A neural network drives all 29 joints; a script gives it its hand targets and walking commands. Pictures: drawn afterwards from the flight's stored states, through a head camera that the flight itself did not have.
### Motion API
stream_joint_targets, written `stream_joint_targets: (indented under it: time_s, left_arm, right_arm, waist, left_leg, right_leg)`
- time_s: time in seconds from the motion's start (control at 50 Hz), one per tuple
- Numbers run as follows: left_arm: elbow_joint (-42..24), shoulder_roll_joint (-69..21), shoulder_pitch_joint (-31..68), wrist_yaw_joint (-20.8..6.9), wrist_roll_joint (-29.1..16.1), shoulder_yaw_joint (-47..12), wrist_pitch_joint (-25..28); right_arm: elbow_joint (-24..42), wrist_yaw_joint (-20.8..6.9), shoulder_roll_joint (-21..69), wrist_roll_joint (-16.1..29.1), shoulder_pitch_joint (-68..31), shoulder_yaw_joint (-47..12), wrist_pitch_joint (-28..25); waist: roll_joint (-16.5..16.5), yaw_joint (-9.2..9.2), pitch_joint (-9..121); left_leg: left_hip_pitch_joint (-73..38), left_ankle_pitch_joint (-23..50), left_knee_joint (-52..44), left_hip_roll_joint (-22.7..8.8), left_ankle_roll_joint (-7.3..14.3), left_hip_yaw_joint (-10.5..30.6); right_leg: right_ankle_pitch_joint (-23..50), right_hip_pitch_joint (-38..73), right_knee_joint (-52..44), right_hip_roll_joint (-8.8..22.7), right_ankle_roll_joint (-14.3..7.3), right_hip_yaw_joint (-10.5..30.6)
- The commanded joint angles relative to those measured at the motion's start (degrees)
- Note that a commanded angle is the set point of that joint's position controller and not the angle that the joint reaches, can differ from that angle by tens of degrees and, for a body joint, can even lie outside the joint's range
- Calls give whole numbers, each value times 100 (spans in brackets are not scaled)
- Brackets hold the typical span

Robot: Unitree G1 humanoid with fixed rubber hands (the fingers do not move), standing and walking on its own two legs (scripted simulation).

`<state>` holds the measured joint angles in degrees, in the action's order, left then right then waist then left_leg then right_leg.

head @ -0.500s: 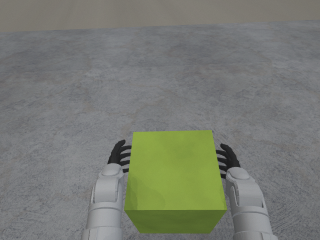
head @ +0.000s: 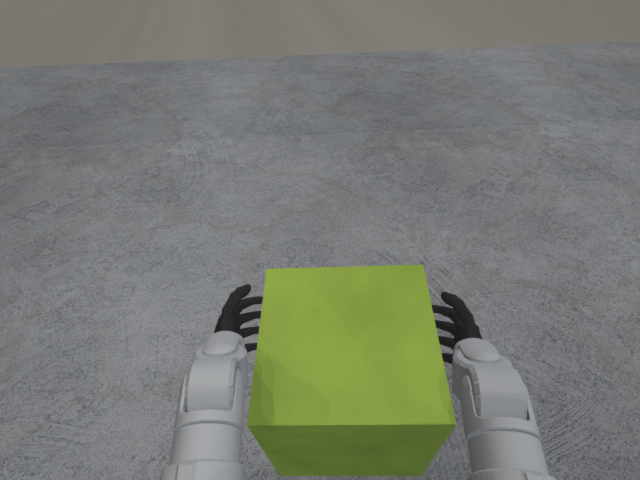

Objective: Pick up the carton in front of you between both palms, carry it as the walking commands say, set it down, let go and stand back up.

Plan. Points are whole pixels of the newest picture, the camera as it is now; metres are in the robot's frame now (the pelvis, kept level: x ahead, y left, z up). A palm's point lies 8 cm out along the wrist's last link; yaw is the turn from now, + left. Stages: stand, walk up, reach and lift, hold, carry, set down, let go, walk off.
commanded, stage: carry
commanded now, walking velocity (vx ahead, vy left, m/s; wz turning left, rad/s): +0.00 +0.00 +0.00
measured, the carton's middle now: (347, 376) +0.29 +0.00 -0.04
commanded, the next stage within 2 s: hold in 0.30 s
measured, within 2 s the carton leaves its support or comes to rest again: neither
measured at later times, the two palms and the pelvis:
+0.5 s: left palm (246, 345) +0.29 +0.13 +0.05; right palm (489, 368) +0.26 -0.17 +0.04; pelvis -0.01 +0.00 +0.01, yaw -4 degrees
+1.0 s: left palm (239, 327) +0.31 +0.14 +0.06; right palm (482, 369) +0.25 -0.16 +0.05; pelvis -0.01 +0.03 +0.01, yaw -9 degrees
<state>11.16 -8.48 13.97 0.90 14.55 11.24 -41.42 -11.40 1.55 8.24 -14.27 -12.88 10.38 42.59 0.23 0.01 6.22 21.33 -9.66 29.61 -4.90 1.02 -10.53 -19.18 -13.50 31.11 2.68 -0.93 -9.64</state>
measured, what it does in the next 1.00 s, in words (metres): stands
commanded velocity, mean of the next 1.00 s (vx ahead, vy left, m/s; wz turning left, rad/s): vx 0.00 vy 0.00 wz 0.00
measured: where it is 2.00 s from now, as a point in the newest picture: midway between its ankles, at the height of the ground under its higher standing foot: outside the picture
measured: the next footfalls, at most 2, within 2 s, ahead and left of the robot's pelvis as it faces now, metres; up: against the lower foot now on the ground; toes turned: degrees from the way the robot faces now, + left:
none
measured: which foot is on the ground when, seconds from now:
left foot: down 0.00-1.00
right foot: down 0.00-1.00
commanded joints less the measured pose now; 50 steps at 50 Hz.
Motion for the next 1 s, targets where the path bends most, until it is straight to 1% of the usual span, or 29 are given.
stream_joint_targets:
  time_s: [0.0, 0.28, 0.3, 0.32, 0.34, 0.36, 0.38, 0.4, 0.42, 0.44, 0.46, 0.5, 0.56, 0.62, 0.68, 0.84, 0.98]
  left_arm:
    - [-73, -5221, 2292, -1268, -1366, -3109, 99]
    - [-105, -5222, 2277, -1271, -1379, -3122, 93]
    - [-277, -5345, 1765, -1315, -1347, -3067, 58]
    - [-483, -5191, 1835, -1287, -1323, -3044, 142]
    - [-539, -5191, 2056, -1317, -1355, -3139, 150]
    - [-400, -5208, 1992, -1308, -1322, -3165, 167]
    - [-447, -5095, 2025, -1319, -1319, -3129, 185]
    - [-473, -5146, 2068, -1346, -1352, -3190, 199]
    - [-409, -5207, 2122, -1341, -1376, -3234, 224]
    - [-378, -5234, 2095, -1324, -1362, -3207, 243]
    - [-374, -5198, 2103, -1329, -1318, -3150, 248]
    - [-198, -5269, 2129, -1330, -1238, -3061, 255]
    - [36, -5318, 2152, -1365, -1131, -2884, 239]
    - [271, -5441, 2298, -1429, -1100, -2812, 222]
    - [443, -5542, 2437, -1496, -1093, -2765, 209]
    - [682, -5691, 2732, -1613, -1132, -2723, 175]
    - [789, -5709, 2804, -1639, -1138, -2668, 151]
  right_arm:
    - [530, -1343, 5056, 1492, -2908, -3122, -295]
    - [568, -1339, 5058, 1502, -2900, -3141, -286]
    - [363, -1391, 5242, 1456, -2420, -2961, -312]
    - [513, -1338, 5048, 1345, -2414, -2939, -461]
    - [522, -1321, 5087, 1246, -2428, -2907, -502]
    - [590, -1308, 5118, 1293, -2567, -2907, -526]
    - [460, -1252, 5043, 1270, -2445, -2816, -551]
    - [463, -1252, 4946, 1194, -2443, -2809, -554]
    - [506, -1265, 5031, 1264, -2597, -2870, -569]
    - [494, -1283, 5064, 1318, -2673, -2917, -578]
    - [424, -1299, 5048, 1309, -2652, -2907, -577]
    - [385, -1367, 5105, 1342, -2873, -2954, -574]
    - [233, -1464, 5148, 1365, -3034, -2921, -552]
    - [58, -1542, 5221, 1365, -3234, -2849, -555]
    - [-100, -1603, 5284, 1346, -3376, -2753, -571]
    - [-360, -1674, 5363, 1256, -3583, -2521, -585]
    - [-431, -1687, 5378, 1205, -3660, -2410, -574]
  waist:
    - [-30, 1, 1277]
    - [-21, 6, 1294]
    - [513, 67, 457]
    - [412, -3, 723]
    - [278, -55, 731]
    - [230, -53, 739]
    - [364, -82, 695]
    - [202, -46, 713]
    - [110, -70, 764]
    - [78, -43, 789]
    - [104, -4, 741]
    - [109, 69, 631]
    - [137, 154, 422]
    - [111, 136, 327]
    - [70, 105, 290]
    - [-75, 14, 358]
    - [-121, 10, 412]
  left_leg:
    - [-946, 851, -290, -523, -10, 641]
    - [-952, 879, -255, -522, -41, 613]
    - [-2753, 1734, -326, 1110, 102, 1344]
    - [-3046, 1622, -452, 989, 118, 1481]
    - [-2787, 1716, -486, 982, 48, 1457]
    - [-3026, 1916, -490, 975, 44, 1473]
    - [-2911, 1899, -509, 944, 33, 1486]
    - [-2512, 1801, -585, 1016, -34, 1431]
    - [-2621, 1738, -600, 1042, -32, 1449]
    - [-2736, 1648, -635, 1045, -14, 1459]
    - [-2534, 1459, -689, 1054, -24, 1428]
    - [-2563, 1115, -746, 1067, -4, 1422]
    - [-2515, 798, -798, 1035, -3, 1407]
    - [-2708, 520, -816, 1016, -29, 1408]
    - [-2856, 383, -832, 989, -62, 1414]
    - [-3008, 166, -962, 867, -136, 1470]
    - [-3032, 205, -1045, 776, -160, 1560]
  right_leg:
    - [923, -51, -633, 649, -46, 638]
    - [1035, -49, -620, 646, -72, 644]
    - [2375, -366, -1189, -533, -153, 1553]
    - [2350, -199, -1190, -406, -176, 1716]
    - [2219, 85, -1187, -487, -174, 1629]
    - [2338, 0, -1230, -481, -132, 1657]
    - [2203, 249, -1323, -530, -141, 1688]
    - [2355, 759, -1276, -606, -93, 1664]
    - [2451, 730, -1270, -588, -69, 1683]
    - [2378, 653, -1294, -573, -47, 1701]
    - [2245, 847, -1323, -585, -35, 1680]
    - [1860, 672, -1366, -569, -9, 1656]
    - [1342, 536, -1423, -570, -27, 1620]
    - [841, 195, -1486, -563, -61, 1586]
    - [576, -30, -1505, -570, -107, 1552]
    - [327, -160, -1467, -676, -161, 1483]
    - [402, -107, -1415, -732, -150, 1476]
